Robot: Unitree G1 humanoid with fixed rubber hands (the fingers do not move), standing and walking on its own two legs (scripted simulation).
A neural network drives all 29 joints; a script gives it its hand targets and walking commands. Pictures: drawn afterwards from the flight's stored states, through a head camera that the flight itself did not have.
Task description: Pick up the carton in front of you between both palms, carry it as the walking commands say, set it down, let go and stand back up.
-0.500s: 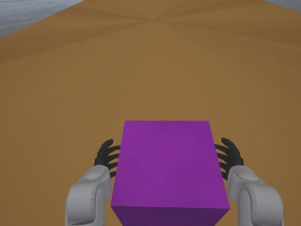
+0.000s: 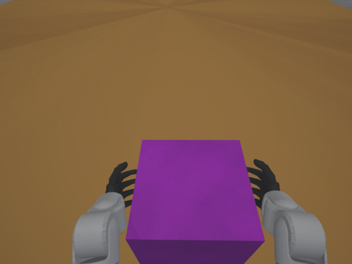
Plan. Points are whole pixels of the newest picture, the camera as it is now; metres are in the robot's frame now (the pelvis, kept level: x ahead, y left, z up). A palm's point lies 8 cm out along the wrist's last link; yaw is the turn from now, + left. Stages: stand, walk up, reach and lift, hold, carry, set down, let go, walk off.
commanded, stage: carry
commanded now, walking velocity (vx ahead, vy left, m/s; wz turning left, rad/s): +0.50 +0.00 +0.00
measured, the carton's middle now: (190, 209) +0.26 +0.00 +0.02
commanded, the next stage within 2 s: none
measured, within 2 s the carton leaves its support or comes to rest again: neither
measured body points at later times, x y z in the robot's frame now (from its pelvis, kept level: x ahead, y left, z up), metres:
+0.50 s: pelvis +0.32 -0.04 +0.00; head +0.32 -0.05 +0.45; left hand +0.57 +0.13 +0.08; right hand +0.59 -0.18 +0.08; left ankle +0.15 +0.08 -0.64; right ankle +0.40 -0.12 -0.73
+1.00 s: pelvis +0.56 -0.01 +0.01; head +0.56 +0.01 +0.46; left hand +0.82 +0.15 +0.09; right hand +0.83 -0.16 +0.10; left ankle +0.62 +0.08 -0.73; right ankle +0.48 -0.13 -0.73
